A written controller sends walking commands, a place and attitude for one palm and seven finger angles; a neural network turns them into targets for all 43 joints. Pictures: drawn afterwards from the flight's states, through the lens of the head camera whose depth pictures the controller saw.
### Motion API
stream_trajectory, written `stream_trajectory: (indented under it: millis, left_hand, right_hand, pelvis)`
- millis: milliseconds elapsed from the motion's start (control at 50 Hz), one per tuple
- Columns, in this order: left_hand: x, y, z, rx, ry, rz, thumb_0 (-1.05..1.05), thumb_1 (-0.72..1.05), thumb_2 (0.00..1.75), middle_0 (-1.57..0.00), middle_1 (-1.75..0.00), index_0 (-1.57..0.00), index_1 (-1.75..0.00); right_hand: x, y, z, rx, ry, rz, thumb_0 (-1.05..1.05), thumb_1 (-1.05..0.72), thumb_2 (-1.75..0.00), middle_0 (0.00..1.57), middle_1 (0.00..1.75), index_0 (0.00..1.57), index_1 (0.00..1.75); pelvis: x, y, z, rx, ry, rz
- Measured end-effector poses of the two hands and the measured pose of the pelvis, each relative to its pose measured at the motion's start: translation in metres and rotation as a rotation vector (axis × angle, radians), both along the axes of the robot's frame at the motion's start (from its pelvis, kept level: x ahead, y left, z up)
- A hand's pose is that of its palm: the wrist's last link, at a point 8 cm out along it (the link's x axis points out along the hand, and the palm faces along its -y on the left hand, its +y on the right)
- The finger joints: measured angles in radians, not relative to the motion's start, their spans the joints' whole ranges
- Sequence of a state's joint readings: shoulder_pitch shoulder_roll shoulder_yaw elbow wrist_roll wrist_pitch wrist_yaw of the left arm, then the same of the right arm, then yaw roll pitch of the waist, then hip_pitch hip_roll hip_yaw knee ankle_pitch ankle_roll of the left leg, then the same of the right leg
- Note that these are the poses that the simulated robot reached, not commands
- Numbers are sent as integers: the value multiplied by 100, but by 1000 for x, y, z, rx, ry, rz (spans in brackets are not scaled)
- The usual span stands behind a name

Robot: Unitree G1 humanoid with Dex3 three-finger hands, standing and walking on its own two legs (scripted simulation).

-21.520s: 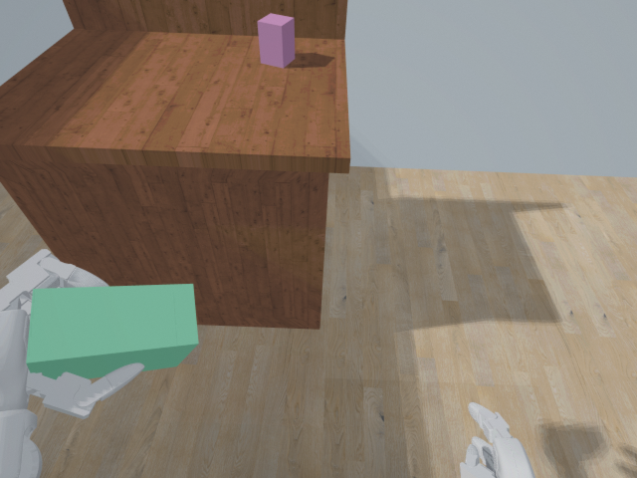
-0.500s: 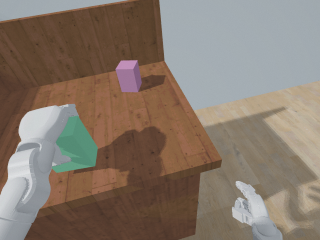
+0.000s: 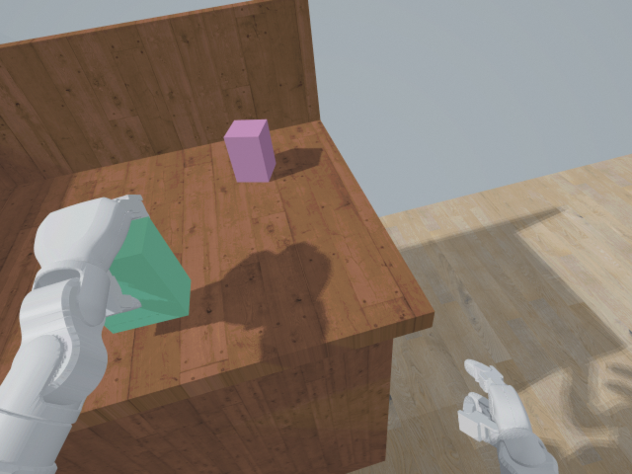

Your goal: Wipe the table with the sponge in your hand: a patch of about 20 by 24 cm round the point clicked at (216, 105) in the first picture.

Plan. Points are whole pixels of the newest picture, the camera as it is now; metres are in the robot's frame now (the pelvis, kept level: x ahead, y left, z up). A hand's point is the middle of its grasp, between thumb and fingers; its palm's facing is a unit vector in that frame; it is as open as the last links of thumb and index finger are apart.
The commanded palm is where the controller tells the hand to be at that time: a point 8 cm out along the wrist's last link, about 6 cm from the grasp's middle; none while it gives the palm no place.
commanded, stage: move the sponge above the wiping area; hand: left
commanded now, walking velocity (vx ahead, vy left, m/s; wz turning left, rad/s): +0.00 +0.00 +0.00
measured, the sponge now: (138, 288) +0.27 +0.28 +0.12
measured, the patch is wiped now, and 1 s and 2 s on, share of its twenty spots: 0.00 0.00 0.00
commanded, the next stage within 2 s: lower the sponge onto the table in 0.78 s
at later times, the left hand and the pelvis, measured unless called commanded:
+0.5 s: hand (121, 266) +0.27 +0.28 +0.17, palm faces +0.08 -0.06 -0.99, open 10.2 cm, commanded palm +0.23 +0.28 +0.25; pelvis +0.01 -0.01 +0.00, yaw +0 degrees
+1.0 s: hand (120, 270) +0.27 +0.28 +0.16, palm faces +0.07 -0.05 -1.00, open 10.2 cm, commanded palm +0.23 +0.28 +0.25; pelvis +0.00 +0.00 +0.00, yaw +0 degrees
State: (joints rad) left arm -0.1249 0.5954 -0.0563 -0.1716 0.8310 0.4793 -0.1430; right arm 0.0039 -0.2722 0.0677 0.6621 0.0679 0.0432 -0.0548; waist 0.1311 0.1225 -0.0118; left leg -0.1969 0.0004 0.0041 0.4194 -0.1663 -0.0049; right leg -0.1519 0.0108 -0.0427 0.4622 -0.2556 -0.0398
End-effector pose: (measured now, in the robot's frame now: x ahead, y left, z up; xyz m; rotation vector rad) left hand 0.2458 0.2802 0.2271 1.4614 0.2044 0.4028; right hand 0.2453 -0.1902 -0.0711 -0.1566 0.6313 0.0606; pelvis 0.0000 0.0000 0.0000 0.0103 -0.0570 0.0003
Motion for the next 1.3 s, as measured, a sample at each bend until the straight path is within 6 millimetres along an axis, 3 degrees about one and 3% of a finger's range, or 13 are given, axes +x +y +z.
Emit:
stream_trajectory:
  millis: [140, 220, 420, 580, 800, 1040, 1300]
  left_hand:
    - [2, -14, -11, 5, 48, -47, 0, -52, 102, -72, -133, -75, -132]
    - [6, -21, -7, 22, 30, -82, 0, -52, 102, -72, -133, -75, -132]
    - [6, -2, 7, 9, 4, 24, 0, -52, 102, -72, -133, -75, -132]
    - [-2, -11, -13, 10, 82, -44, 0, -52, 102, -72, -133, -75, -132]
    - [2, -5, 8, 15, -29, -19, 0, -52, 102, -72, -133, -75, -132]
    - [0, -5, -11, 11, 66, -36, 0, -52, 102, -72, -133, -75, -132]
    - [4, 1, 1, 2, -1, -11, 0, -52, 102, -72, -133, -75, -132]
  right_hand:
    - [2, -4, -2, -9, -6, -2, 1, -90, -90, 20, 30, 20, 30]
    - [3, -3, -1, -3, -11, -1, 1, -90, -90, 20, 30, 20, 30]
    - [5, -9, 0, 16, -14, -12, 1, -90, -89, 20, 30, 20, 30]
    - [5, -16, -2, -20, -11, -14, 1, -90, -89, 20, 30, 20, 30]
    - [2, -6, -1, 8, -11, -8, 1, -90, -89, 20, 30, 20, 30]
    - [1, -4, 0, -16, -15, -2, 1, -90, -89, 20, 30, 20, 30]
    - [-1, 1, 0, 8, -4, -6, 1, -90, -89, 20, 30, 20, 30]
  pelvis:
    - [1, -2, 0, 1, -3, 6]
    - [2, -4, 0, 2, -4, -1]
    - [6, -8, -1, 3, 8, -5]
    - [6, -8, -2, 2, 1, 6]
    - [4, -6, 0, 1, -2, -2]
    - [0, -3, -1, -2, -4, 10]
    - [2, 0, 0, -1, 4, -4]
